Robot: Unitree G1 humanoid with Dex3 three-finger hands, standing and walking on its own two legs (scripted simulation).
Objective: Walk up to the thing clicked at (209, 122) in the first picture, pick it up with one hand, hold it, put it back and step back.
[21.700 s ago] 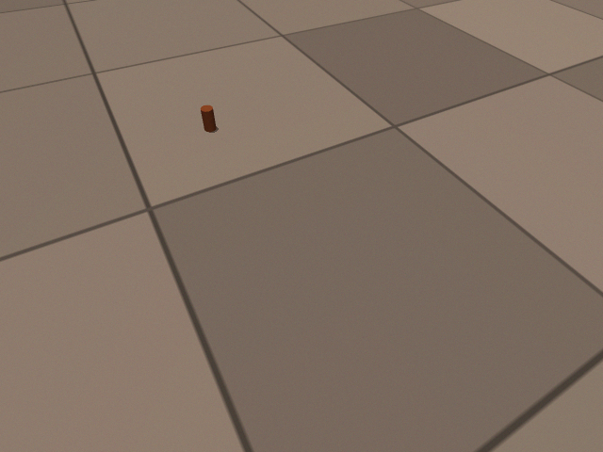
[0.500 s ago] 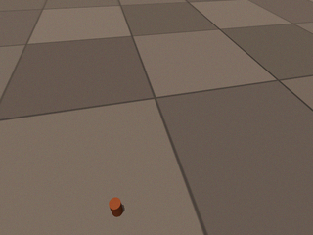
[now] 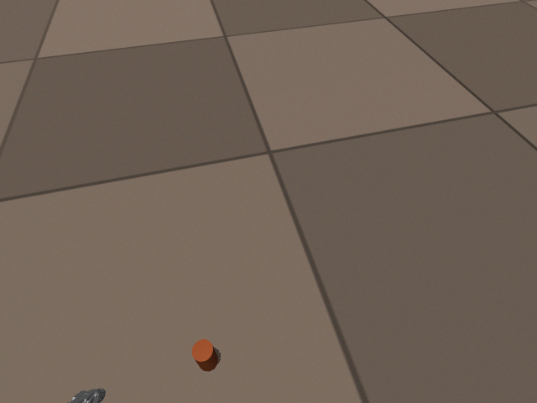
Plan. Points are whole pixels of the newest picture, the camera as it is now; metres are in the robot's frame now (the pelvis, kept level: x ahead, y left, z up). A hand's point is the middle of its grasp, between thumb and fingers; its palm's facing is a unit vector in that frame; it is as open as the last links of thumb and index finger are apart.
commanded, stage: walk up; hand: left
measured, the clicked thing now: (205, 355) +0.37 +0.21 -0.71
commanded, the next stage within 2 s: none
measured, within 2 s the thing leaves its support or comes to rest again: neither
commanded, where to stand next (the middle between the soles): +0.01 -0.01 m, yaw -2 degrees
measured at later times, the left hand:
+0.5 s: hand out of the picture +0.10 +0.27 -0.15, palm faces -0.02 -0.95 -0.32, open 7.4 cm
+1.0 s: hand out of the picture +0.05 +0.25 -0.15, palm faces -0.02 -0.95 -0.32, open 7.4 cm
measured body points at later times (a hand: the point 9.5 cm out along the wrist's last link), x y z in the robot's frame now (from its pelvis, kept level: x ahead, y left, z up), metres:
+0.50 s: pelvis +0.01 +0.02 +0.01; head +0.03 +0.02 +0.46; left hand +0.10 +0.32 -0.13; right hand +0.11 -0.29 -0.11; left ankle -0.02 +0.14 -0.74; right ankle +0.02 -0.11 -0.74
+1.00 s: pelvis -0.01 +0.00 +0.01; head +0.00 +0.00 +0.46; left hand +0.06 +0.30 -0.12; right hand +0.06 -0.30 -0.12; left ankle -0.02 +0.14 -0.74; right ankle +0.02 -0.11 -0.74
